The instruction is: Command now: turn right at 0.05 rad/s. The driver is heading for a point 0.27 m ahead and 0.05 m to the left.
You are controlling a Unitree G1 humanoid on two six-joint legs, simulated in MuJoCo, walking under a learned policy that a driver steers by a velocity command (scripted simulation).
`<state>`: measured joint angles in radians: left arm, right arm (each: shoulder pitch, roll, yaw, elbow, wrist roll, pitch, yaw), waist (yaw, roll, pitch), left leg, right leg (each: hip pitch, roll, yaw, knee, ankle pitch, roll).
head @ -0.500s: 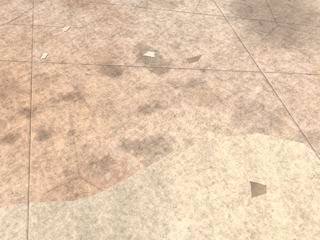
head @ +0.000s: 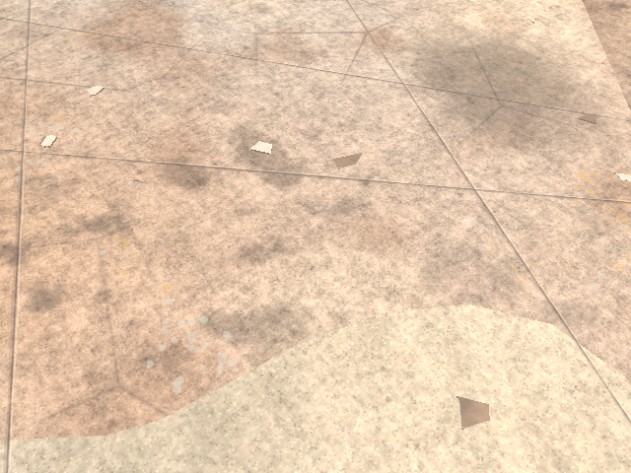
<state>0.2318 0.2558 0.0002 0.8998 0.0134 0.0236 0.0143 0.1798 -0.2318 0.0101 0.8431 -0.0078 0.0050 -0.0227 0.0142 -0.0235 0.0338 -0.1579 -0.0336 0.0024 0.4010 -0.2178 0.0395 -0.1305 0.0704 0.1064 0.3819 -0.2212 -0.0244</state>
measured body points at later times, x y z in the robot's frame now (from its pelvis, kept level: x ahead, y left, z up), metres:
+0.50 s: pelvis +0.00 +0.01 +0.00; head +0.01 +0.02 +0.45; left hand +0.02 +0.26 -0.16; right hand +0.04 -0.24 -0.15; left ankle +0.00 +0.09 -0.74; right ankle -0.01 -0.11 -0.74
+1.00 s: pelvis +0.04 -0.01 +0.00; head +0.04 -0.02 +0.45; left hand +0.07 +0.23 -0.15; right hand -0.02 -0.25 -0.16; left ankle +0.00 +0.09 -0.74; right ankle +0.04 -0.10 -0.73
